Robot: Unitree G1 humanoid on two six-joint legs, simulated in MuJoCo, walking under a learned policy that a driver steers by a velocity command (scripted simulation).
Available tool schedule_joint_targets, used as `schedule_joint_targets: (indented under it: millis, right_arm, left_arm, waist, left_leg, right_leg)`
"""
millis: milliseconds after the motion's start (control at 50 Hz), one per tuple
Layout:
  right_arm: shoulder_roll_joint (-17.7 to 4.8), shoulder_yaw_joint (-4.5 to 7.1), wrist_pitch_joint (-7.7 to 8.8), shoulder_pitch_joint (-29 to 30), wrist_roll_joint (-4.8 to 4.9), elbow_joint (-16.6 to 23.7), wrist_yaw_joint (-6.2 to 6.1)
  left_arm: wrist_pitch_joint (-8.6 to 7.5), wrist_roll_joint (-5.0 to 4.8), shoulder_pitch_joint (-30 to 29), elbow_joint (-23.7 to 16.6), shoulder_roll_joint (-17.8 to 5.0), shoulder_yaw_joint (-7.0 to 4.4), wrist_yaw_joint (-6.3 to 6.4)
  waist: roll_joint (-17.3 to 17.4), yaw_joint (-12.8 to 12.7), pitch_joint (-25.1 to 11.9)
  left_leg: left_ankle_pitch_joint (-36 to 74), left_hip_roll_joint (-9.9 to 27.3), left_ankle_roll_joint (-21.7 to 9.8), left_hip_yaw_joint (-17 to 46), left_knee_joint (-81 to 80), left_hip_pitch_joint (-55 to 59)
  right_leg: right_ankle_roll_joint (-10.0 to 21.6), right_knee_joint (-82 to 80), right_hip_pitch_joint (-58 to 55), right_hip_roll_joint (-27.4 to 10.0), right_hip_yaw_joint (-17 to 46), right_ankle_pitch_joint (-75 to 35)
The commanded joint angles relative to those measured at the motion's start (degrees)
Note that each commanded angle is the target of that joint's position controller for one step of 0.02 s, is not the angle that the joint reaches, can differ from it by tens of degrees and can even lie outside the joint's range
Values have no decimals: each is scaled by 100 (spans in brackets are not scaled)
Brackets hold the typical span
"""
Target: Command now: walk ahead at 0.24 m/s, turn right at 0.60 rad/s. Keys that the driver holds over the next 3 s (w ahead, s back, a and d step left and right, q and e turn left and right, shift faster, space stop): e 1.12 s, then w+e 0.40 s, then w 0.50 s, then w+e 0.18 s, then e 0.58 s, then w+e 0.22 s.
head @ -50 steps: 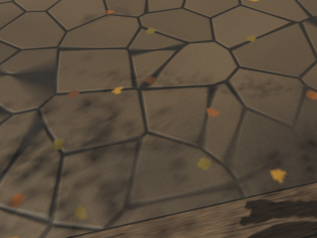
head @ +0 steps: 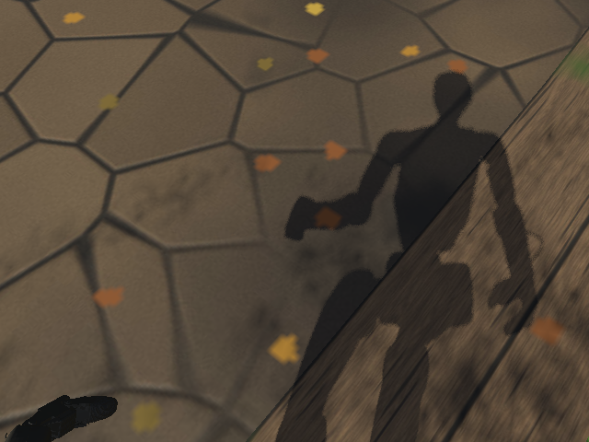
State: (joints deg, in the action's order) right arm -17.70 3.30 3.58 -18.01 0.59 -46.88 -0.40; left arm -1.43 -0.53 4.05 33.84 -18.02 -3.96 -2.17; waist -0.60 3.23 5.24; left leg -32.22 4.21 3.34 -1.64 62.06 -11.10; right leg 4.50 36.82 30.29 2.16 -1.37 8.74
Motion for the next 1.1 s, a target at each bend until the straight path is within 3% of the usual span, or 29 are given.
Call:
schedule_joint_targets:
  millis: [20,40,60,80,120,200,280,340,400,420,440,460,480,500,520,540,560,620,700,780,840,860,880,900,920,960,980,1020,1100]
  right_arm:
    - [-811,108,234,425,36,803,-50]
    - [-829,135,185,396,-69,769,-113]
    - [-884,163,94,281,-74,759,-126]
    - [-847,162,14,180,-98,750,-133]
    - [-691,125,-89,66,-152,735,-153]
    - [-540,74,-166,580,-200,961,-182]
    - [-503,46,-195,1199,-126,1180,-130]
    - [-557,68,-154,1417,-105,1291,-82]
    - [-612,130,-68,1241,-88,1297,-37]
    - [-611,155,-30,1056,-90,1251,-31]
    - [-820,212,-6,892,-147,1247,-55]
    - [-1207,276,-59,981,-234,1364,-113]
    - [-1128,290,-124,627,-334,1217,-80]
    - [-874,235,-137,649,-235,1281,-67]
    - [-642,180,-159,773,-200,1310,-84]
    - [-539,151,-193,949,-160,1353,-99]
    - [-550,150,-226,1080,-121,1354,-122]
    - [-642,203,-319,1047,-192,1300,-183]
    - [-858,316,-380,1031,-144,1233,-191]
    - [-991,379,-391,1108,-31,1157,-121]
    - [-911,372,-390,1132,109,1056,-115]
    - [-676,314,-383,801,49,922,-82]
    - [-240,151,-396,791,-298,1185,-39]
    - [-483,223,-373,1390,-189,1389,-109]
    - [-688,292,-386,1552,-64,1378,-154]
    - [-742,364,-413,1359,-94,1198,-229]
    - [-733,376,-423,1251,-135,1177,-239]
    - [-641,368,-395,1129,-105,1152,-197]
    - [-462,301,-372,1336,-78,1230,-167]
  left_arm:
    - [-90,-61,1180,-114,-944,-301,64]
    - [-77,-72,871,-152,-844,-274,88]
    - [-61,21,644,-224,-813,-246,110]
    - [-67,89,516,-235,-834,-256,116]
    - [-96,85,437,-153,-865,-266,151]
    - [17,-1,528,21,-894,-264,297]
    - [183,-29,628,98,-941,-276,389]
    - [258,-30,702,127,-943,-273,392]
    - [311,-76,573,71,-876,-241,390]
    - [328,-106,435,27,-822,-217,401]
    - [324,-69,517,-30,-641,-161,405]
    - [308,48,1047,-10,-309,-79,399]
    - [269,-13,1098,-61,-680,-168,403]
    - [267,3,1256,101,-1095,-305,403]
    - [325,-56,1117,204,-1159,-363,408]
    - [421,-99,1087,273,-1036,-360,435]
    - [482,-104,995,219,-926,-339,440]
    - [507,-138,713,51,-505,-223,408]
    - [482,-71,457,-135,-413,-166,323]
    - [522,-66,511,-190,-514,-214,201]
    - [529,-60,975,-50,-551,-304,138]
    - [514,-53,1191,-7,-781,-393,186]
    - [474,-26,1310,-138,-1523,-543,301]
    - [337,207,1238,-249,-1515,-498,240]
    - [231,236,1071,-204,-1324,-438,219]
    - [185,10,568,-175,-927,-315,285]
    - [203,-34,425,-193,-864,-268,319]
    - [222,20,447,-186,-790,-221,375]
    - [237,3,604,-114,-873,-247,430]
  waist:
    - [-8,-682,-1709]
    - [6,-478,-1321]
    - [-122,-262,-1175]
    - [-199,-146,-1123]
    - [-232,-28,-1136]
    - [-332,-142,-1201]
    - [-469,-364,-1130]
    - [-594,-455,-1077]
    - [-779,-330,-1095]
    - [-794,-168,-1077]
    - [-526,-180,-1243]
    - [894,-559,-1491]
    - [1818,-448,-1482]
    - [1192,-401,-1411]
    - [819,-377,-1249]
    - [647,-415,-1097]
    - [696,-422,-966]
    - [1038,-304,-915]
    - [1136,-164,-1155]
    - [1205,-181,-1093]
    - [994,-464,-1050]
    - [328,-478,-1008]
    - [-1713,-280,-1015]
    - [-1425,-693,-1164]
    - [-935,-656,-978]
    - [-640,-394,-785]
    - [-734,-318,-784]
    - [-765,-266,-971]
    - [-698,-386,-975]
  left_leg:
    - [467,46,-150,594,1474,-2991]
    - [739,177,-111,568,1121,-2757]
    - [912,231,-101,603,1003,-2334]
    - [1034,183,-57,564,894,-2088]
    - [1240,83,75,496,513,-1915]
    - [1860,-115,241,561,-480,-2151]
    - [2250,-308,260,707,-1521,-2113]
    - [1918,-495,188,790,-2089,-1970]
    - [1858,-625,8,770,-3025,-1376]
    - [2503,-575,-106,701,-3768,-902]
    - [3511,35,-346,1045,-4048,-68]
    - [5636,1334,-974,2139,-3865,874]
    - [6216,2118,-1989,3450,-4027,1122]
    - [5895,2069,-2066,3189,-3978,1049]
    - [5562,1665,-1791,2455,-3873,924]
    - [5160,1321,-1566,1921,-3887,754]
    - [4881,1209,-1499,1662,-3963,595]
    - [4680,939,-1515,986,-4206,498]
    - [4590,1228,-1635,714,-4260,634]
    - [4005,1364,-1537,494,-4221,437]
    - [3224,1212,-1038,127,-3582,-22]
    - [2410,912,-573,-299,-2816,-704]
    - [-391,74,82,-785,-841,-2388]
    - [-776,-331,121,168,192,-2814]
    - [-347,-223,36,426,517,-2813]
    - [546,-110,-9,544,356,-2803]
    - [834,-170,54,521,409,-2645]
    - [1158,-311,124,498,484,-2406]
    - [1278,-420,195,553,-543,-2397]
  right_leg:
    - [1364,-1380,-3743,-1701,2539,-2595]
    - [1218,-1494,-2962,-1500,2178,-2648]
    - [1190,-1697,-2286,-1366,1976,-2692]
    - [1213,-1813,-1860,-1316,1912,-2858]
    - [1264,-1850,-1437,-1204,1666,-3281]
    - [1078,-1687,-1522,-971,1650,-3002]
    - [862,-1539,-1701,-891,2061,-1828]
    - [834,-1234,-1951,-923,2492,-1730]
    - [654,-848,-2170,-822,2898,-1921]
    - [480,-657,-2088,-638,2888,-1718]
    - [220,-229,-1694,-387,2707,-882]
    - [-162,989,-854,340,1808,1799]
    - [-502,2081,218,720,1213,3359]
    - [-731,3044,378,353,1242,3059]
    - [-865,3398,483,223,1134,2631]
    - [-981,3503,500,134,1040,2349]
    - [-1050,3475,521,29,952,2076]
    - [-1132,2735,280,-46,459,1695]
    - [-1048,1630,-240,-332,276,1489]
    - [-805,593,-883,-350,-6,1235]
    - [-365,-910,-1912,-134,-221,237]
    - [-113,-1428,-2637,-348,324,-576]
    - [677,-1535,-3468,-1987,2611,-2625]
    - [1632,-1693,-2803,-2450,3200,-2555]
    - [1470,-1821,-2554,-2132,2768,-1882]
    - [870,-1782,-2436,-1571,2186,-1191]
    - [823,-1767,-2288,-1443,2057,-1413]
    - [847,-1729,-2276,-1314,1972,-1701]
    - [851,-1634,-2556,-1235,2192,-1531]
